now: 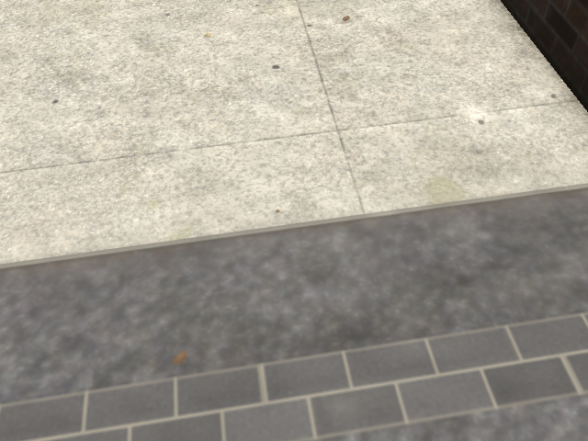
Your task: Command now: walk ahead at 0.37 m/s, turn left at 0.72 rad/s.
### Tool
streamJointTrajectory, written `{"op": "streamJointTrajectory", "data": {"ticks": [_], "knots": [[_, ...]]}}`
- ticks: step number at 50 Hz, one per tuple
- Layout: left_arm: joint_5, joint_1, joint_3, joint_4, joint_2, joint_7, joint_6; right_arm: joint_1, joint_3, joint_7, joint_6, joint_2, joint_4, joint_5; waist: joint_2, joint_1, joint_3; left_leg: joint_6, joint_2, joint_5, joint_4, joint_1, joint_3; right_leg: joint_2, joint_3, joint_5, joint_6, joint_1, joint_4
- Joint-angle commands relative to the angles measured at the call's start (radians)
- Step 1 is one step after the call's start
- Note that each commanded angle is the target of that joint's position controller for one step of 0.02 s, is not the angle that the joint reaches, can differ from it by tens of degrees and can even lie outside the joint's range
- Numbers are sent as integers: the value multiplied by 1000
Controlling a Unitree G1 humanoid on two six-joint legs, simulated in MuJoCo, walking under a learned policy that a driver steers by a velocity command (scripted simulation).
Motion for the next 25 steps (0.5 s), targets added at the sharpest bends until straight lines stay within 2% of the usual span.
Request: {"op": "streamJointTrajectory", "data": {"ticks": [1, 3, 5, 7, 10, 12, 14, 17, 18, 19, 20, 21, 22, 23, 24, 25], "knots": [[-35, -35, 40, -69, 129, 18, -47, 18, -35, 6, -16, -116, -67, -20, -161, 30, -36, -25, 135, 49, 356, -341, 22, -330, 283, -282, -106, 241, -271], [-25, 31, 39, -49, 129, 13, -67, -5, -21, 19, -27, -79, -78, -13, -118, 56, -6, -35, 175, 106, 456, -390, 66, -302, 188, -237, -100, 242, -291], [-9, 95, 42, -26, 139, 3, -80, -59, -15, 24, -37, -72, -102, -4, -102, 89, 19, -49, 209, 162, 468, -440, 74, -296, 132, -230, -106, 261, -302], [0, 136, 47, -6, 153, -5, -86, -94, -10, 29, -42, -67, -122, 4, -108, 104, 45, -62, 233, 211, 442, -463, 64, -302, 87, -206, -112, 268, -315], [2, 165, 56, 17, 177, -12, -88, -136, 0, 40, -42, -55, -142, 12, -122, 110, 86, -63, 261, 261, 359, -462, 60, -326, 9, -149, -115, 264, -332], [-4, 201, 61, 37, 184, -17, -92, -180, 16, 49, -45, -33, -154, 10, -101, 122, 114, -43, 269, 280, 269, -427, 63, -342, -27, -133, -122, 243, -352], [-18, 239, 60, 64, 185, -22, -94, -225, 35, 57, -56, -4, -170, 14, -79, 122, 158, -9, 263, 268, 143, -378, 64, -362, -41, -124, -140, 223, -390], [-54, 236, 61, 86, 210, -28, -81, -273, 48, 79, -78, -11, -179, 11, -77, 100, 189, 34, 255, 185, -52, -218, 149, -367, -69, -40, -153, 191, -415], [-64, 244, 64, 94, 225, -32, -79, -284, 48, 86, -86, -17, -180, 9, -89, 97, 191, 46, 234, 143, -106, -136, 169, -367, -70, 7, -154, 178, -405], [-68, 253, 66, 105, 248, -35, -77, -265, 40, 90, -94, -40, -178, 8, -113, 74, 173, 57, 200, 93, -159, -36, 183, -370, -67, 122, -152, 182, -361], [-61, 247, 65, 119, 266, -38, -77, -162, 17, 88, -100, -84, -155, 10, -135, -5, 101, 77, 151, 80, -211, 148, 206, -357, -90, 374, -141, 171, -223], [-52, 243, 51, 129, 246, -38, -80, 61, -21, 76, -98, -146, -88, 12, -116, -135, -43, 96, 104, 107, -214, 477, 233, -299, -151, 592, -110, 72, 53], [-30, 246, 21, 110, 169, -42, -97, 274, -50, 49, -86, -226, -49, 4, -44, -238, -234, 122, 273, 25, -144, 884, 27, -243, -138, 373, -59, -216, 433], [-49, 311, -11, 52, 18, -45, -123, 315, -56, 39, -98, -345, -44, -36, 312, -143, -422, 188, 510, -457, -379, 1028, -486, -66, 8, -304, -18, -455, 828], [-96, 259, 13, 56, 108, -37, -138, 298, -30, 46, -116, -240, -52, -46, 190, -161, -405, 168, 553, -575, -526, 931, -617, -63, 137, -268, -26, -526, 980], [-112, 171, 29, 23, 137, -30, -134, 254, -7, 56, -125, -179, -24, -29, 150, -147, -215, 139, 539, -436, -541, 816, -487, -94, 105, -177, -25, -641, 1021]]}}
